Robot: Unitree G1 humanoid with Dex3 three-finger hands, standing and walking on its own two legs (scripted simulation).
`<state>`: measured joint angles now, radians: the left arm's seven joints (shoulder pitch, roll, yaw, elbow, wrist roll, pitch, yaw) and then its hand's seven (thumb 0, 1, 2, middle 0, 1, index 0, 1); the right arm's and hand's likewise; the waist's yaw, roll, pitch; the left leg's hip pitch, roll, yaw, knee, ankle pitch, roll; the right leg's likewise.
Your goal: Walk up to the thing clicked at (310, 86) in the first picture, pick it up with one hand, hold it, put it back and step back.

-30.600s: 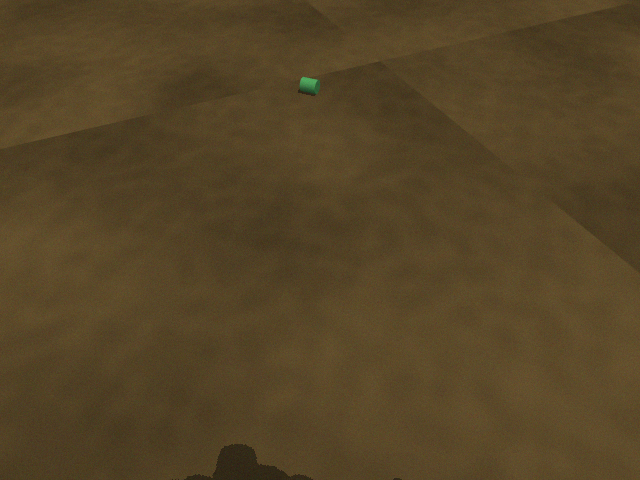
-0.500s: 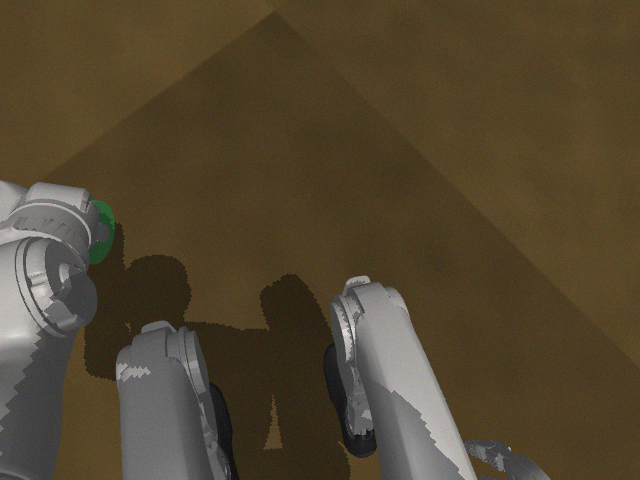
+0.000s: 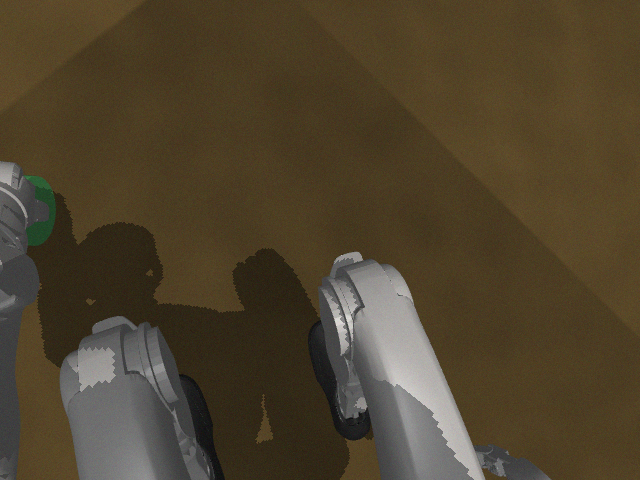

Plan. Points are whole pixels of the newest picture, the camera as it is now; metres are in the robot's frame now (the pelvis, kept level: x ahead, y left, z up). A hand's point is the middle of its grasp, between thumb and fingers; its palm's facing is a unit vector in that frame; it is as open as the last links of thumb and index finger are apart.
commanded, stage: crouch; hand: left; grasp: from above
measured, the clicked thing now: out of the picture +0.48 +0.29 -0.18
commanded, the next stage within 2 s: lower in 0.10 s
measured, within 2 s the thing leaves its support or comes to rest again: neither
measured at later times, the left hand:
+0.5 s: hand out of the picture +0.47 +0.29 -0.18, palm faces -0.05 -0.45 -0.89, open 12.6 cm
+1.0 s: hand (22, 220) +0.47 +0.28 -0.23, palm faces -0.05 -0.45 -0.89, open 12.6 cm
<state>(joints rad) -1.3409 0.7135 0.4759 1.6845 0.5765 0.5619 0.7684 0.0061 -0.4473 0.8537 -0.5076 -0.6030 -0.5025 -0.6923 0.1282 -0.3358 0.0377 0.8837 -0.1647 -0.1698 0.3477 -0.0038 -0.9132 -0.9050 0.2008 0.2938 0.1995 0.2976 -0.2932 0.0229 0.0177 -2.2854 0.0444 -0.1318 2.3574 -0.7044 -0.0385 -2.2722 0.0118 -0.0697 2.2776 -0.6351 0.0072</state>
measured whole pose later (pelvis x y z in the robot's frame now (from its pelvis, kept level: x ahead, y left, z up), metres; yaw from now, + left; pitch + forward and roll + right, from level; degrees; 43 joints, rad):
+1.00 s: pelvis -0.01 +0.01 -0.01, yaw -5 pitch +32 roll -11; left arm -1.37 0.90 0.44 1.77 0.55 0.49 0.84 0.01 -0.45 0.86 -0.50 -0.62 -0.50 -0.72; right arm 0.10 -0.38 0.21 0.78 -0.20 -0.21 0.47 -0.01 -0.92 -0.91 0.20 0.29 0.20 0.30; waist -0.40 -0.06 0.20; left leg -2.31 0.03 -0.22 2.44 -0.71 -0.03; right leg -2.24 0.02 -0.15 2.29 -0.62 0.02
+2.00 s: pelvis -0.01 +0.01 -0.02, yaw -7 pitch +28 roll -14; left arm -1.33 0.98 0.39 1.78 0.46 0.45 0.86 0.00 -0.37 0.81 -0.45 -0.60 -0.44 -0.69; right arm 0.10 -0.42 0.32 0.70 -0.19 -0.25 0.49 -0.01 -0.91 -0.90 0.20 0.29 0.20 0.30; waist -0.44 -0.11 0.26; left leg -2.30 0.03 -0.27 2.50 -0.72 -0.03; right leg -2.22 0.03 -0.18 2.31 -0.61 0.04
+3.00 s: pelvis -0.01 +0.01 -0.02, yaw -7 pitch +27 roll -14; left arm -1.32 1.00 0.38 1.77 0.45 0.44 0.85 0.00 -0.34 0.95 -0.21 -0.91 -0.21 -0.94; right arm 0.09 -0.43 0.34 0.70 -0.19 -0.27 0.48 -0.01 -0.89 -0.90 0.20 0.29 0.20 0.30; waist -0.45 -0.13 0.28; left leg -2.29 0.02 -0.28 2.50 -0.72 -0.03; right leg -2.19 0.03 -0.19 2.30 -0.62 0.04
